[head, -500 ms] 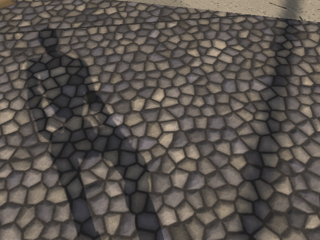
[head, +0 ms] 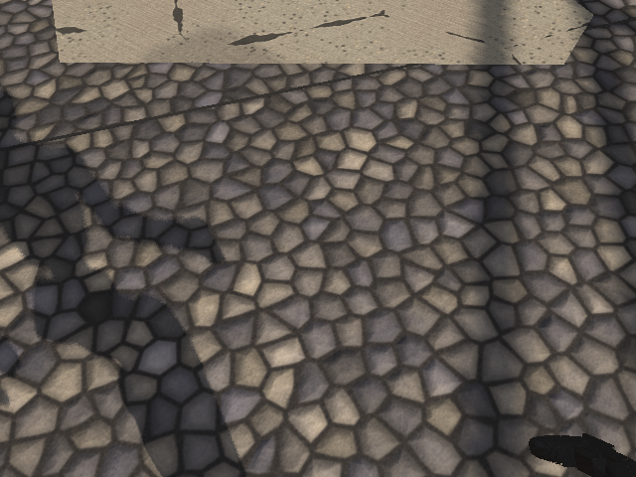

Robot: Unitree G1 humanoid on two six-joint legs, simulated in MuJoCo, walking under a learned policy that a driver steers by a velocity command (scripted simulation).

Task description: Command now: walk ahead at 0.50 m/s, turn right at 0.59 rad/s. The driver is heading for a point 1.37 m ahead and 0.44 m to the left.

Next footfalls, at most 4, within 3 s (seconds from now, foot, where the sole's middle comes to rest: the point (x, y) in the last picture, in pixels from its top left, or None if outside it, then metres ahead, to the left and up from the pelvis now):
0.04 left None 0.20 0.12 -0.77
0.50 right None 0.38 -0.11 -0.77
1.00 left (300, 396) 0.61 0.15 -0.77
1.56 right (312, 263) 0.96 0.17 -0.77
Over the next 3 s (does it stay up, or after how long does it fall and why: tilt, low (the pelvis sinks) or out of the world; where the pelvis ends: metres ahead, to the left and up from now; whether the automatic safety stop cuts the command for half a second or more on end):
stays up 1.10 0.41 0.01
